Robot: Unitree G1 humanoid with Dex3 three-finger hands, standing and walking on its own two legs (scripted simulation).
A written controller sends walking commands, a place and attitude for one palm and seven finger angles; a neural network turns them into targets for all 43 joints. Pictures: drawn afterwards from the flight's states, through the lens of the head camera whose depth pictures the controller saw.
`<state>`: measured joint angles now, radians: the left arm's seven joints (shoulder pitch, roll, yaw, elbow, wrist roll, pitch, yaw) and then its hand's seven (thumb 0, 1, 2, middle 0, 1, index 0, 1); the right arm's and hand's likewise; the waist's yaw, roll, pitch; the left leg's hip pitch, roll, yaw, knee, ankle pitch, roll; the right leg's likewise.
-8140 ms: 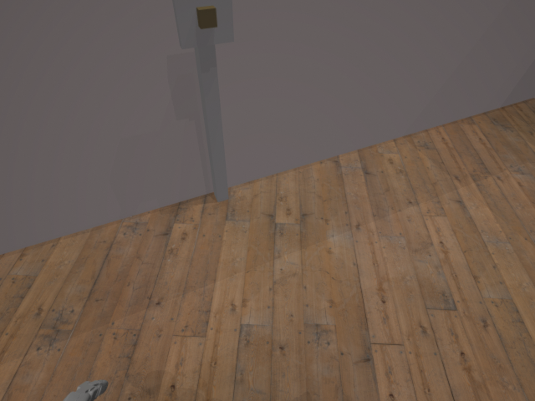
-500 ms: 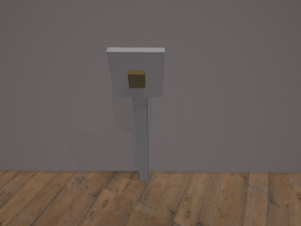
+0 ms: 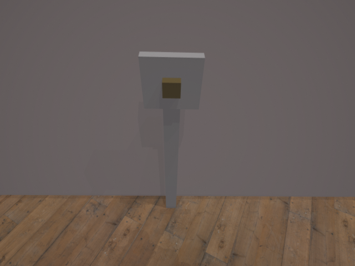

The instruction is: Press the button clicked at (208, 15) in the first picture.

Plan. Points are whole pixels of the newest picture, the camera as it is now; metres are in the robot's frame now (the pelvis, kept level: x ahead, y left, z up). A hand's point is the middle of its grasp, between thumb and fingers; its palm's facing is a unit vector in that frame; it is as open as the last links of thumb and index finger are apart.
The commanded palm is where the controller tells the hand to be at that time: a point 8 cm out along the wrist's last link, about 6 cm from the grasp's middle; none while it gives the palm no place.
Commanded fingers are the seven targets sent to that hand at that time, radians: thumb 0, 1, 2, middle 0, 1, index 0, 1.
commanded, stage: look again from close up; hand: left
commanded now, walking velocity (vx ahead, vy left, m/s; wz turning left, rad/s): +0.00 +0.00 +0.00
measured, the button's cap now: (171, 87) +0.57 +0.05 +0.12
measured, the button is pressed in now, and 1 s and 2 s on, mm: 0 0 0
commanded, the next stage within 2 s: shuffle to correct the standing spot in 0.50 s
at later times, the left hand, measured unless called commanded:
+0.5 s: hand out of the picture -0.01 +0.12 -0.17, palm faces +0.04 -0.99 -0.14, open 7.4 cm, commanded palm none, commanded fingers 0.00 0.90 0.90 -0.20 -0.30 -0.20 -0.30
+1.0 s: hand out of the picture +0.07 +0.08 -0.17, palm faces -0.01 -0.98 -0.19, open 7.4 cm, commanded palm none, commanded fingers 0.00 0.90 0.90 -0.20 -0.30 -0.20 -0.30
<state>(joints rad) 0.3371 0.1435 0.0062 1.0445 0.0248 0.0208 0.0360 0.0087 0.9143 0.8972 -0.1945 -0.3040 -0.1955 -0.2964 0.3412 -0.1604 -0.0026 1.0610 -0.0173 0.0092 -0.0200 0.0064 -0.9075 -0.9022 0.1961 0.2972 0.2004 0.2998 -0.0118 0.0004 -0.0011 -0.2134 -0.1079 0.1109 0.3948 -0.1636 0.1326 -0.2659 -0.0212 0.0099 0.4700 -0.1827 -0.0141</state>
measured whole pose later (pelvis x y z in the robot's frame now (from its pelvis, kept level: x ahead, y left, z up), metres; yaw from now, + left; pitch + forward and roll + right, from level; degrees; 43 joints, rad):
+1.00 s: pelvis +0.07 -0.10 +0.00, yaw -1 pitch +1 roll +1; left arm 0.34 0.15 0.04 1.02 0.04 0.02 0.00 0.01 0.91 0.90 -0.19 -0.30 -0.19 -0.30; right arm 0.33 -0.16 -0.03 1.09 -0.03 -0.01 -0.05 0.00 -0.91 -0.90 0.20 0.30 0.20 0.30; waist -0.02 0.00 0.00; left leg -0.23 0.02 0.08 0.55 -0.34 0.03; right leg -0.26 0.06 -0.07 0.53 -0.30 -0.10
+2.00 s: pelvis +0.08 -0.19 +0.00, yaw +0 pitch -1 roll -1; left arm 0.33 0.12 -0.02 1.07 0.01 -0.01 0.03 0.01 0.91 0.90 -0.20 -0.30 -0.20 -0.30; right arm 0.26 -0.15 -0.01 1.09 0.00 0.01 -0.02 0.01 -0.92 -0.90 0.20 0.30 0.20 0.30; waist 0.00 -0.04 0.04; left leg -0.29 0.03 0.01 0.47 -0.15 -0.01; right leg -0.11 0.00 0.01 0.45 -0.32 0.01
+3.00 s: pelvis +0.06 -0.20 -0.05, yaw +0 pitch +7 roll +0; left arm 0.36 0.20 0.16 0.11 -0.21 -0.47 -0.16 0.01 0.91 0.90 -0.38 -0.51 -0.39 -0.51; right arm 0.15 -0.20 -0.04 0.66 0.01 -0.23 -0.03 0.01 -0.90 -0.90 0.20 0.30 0.20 0.30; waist -0.02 0.00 -0.13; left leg -0.68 0.03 0.00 0.84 -0.28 -0.02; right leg -0.52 -0.01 -0.03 0.90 -0.48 0.00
